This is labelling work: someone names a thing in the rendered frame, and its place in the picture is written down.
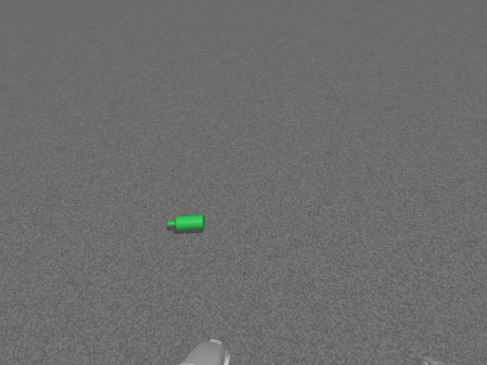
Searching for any bottle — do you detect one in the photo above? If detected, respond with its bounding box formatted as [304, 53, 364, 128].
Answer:
[168, 214, 205, 230]

